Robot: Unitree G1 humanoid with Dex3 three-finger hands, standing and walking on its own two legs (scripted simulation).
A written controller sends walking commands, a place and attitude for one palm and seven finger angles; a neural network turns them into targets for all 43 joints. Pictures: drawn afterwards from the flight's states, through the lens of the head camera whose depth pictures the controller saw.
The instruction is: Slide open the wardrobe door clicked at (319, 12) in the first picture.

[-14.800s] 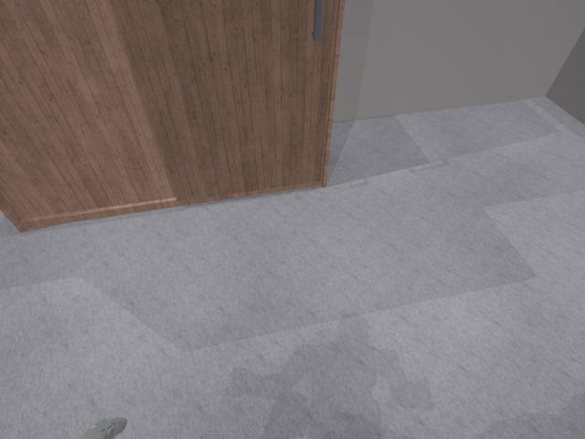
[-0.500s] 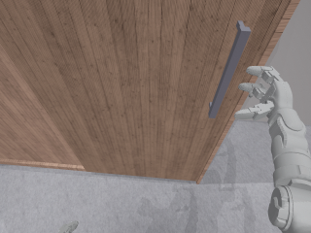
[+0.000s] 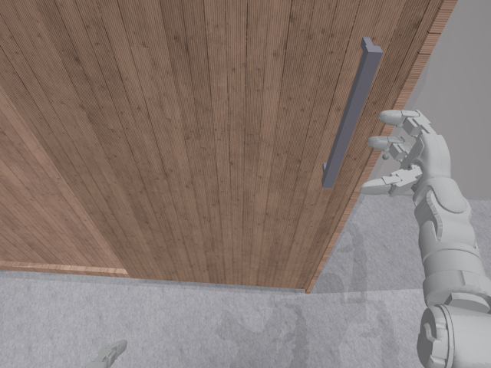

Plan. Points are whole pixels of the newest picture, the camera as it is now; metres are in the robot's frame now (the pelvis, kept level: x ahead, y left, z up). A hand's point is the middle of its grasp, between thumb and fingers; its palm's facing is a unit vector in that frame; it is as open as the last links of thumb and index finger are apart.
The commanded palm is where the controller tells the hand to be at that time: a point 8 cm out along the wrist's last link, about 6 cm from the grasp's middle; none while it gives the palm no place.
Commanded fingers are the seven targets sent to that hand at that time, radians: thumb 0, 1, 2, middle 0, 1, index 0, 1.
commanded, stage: move the hooked fingers beside the handle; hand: right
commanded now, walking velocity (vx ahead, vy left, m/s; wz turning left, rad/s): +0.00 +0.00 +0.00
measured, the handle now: (343, 123) +0.51 -0.11 +0.14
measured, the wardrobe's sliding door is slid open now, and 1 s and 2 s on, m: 0.00 0.00 0.00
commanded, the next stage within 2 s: feel for the door with the fingertips in 0.26 s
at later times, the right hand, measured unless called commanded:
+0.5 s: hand (377, 156) +0.43 -0.16 +0.15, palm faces -0.06 +1.00 +0.01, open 14.0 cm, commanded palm +0.40 -0.21 +0.14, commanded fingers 0.00 0.50 -0.30 0.30 1.20 0.30 1.20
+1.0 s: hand (365, 149) +0.44 -0.14 +0.15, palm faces -0.04 +1.00 +0.00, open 14.0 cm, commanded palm +0.42 -0.19 +0.14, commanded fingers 0.00 0.50 -0.30 0.30 1.20 0.30 1.20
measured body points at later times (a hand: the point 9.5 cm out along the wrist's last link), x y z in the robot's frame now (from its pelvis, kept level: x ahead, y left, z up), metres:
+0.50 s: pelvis -0.01 +0.00 +0.00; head +0.02 +0.01 +0.45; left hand +0.07 +0.26 -0.12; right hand +0.43 -0.21 +0.15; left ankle -0.03 +0.11 -0.72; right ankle +0.03 -0.12 -0.72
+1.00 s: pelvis -0.01 +0.00 +0.00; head +0.02 +0.01 +0.45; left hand +0.08 +0.26 -0.11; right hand +0.44 -0.19 +0.15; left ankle -0.03 +0.11 -0.72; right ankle +0.03 -0.12 -0.72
